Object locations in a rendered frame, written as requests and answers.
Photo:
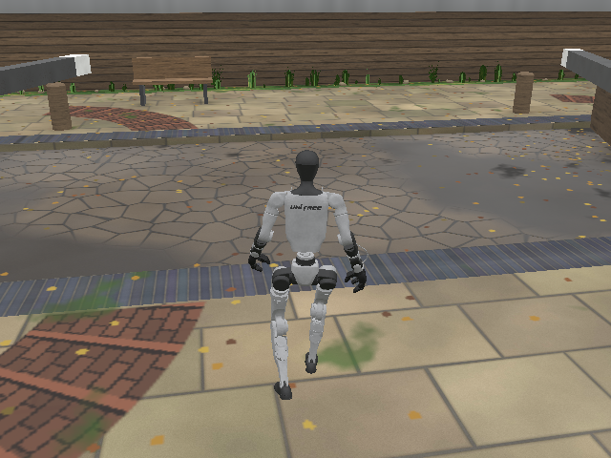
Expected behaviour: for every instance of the left robot hand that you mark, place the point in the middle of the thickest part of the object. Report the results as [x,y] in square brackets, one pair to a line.
[254,265]

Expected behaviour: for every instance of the robot left upper arm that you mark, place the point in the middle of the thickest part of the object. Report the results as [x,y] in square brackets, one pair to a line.
[270,215]

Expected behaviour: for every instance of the robot right upper arm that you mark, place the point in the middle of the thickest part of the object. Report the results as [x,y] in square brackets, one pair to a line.
[336,202]

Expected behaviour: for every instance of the robot left forearm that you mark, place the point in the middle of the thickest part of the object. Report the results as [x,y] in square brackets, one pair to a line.
[257,246]

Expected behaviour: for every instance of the right robot hand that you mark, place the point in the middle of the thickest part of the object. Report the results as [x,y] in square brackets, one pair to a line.
[360,277]

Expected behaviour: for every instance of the robot right forearm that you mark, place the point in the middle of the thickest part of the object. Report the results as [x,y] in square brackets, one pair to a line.
[354,256]

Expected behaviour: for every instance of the robot left thigh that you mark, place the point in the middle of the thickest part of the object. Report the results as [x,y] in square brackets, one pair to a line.
[280,282]

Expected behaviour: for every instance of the robot right foot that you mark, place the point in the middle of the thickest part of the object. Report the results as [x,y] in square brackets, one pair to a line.
[310,367]

